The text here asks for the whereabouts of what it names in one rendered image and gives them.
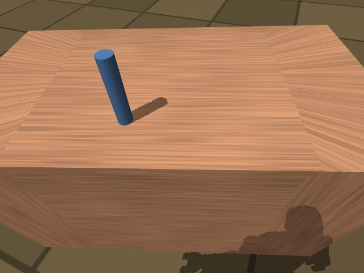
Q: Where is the can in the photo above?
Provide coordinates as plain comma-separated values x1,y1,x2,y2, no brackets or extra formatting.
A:
94,49,133,126

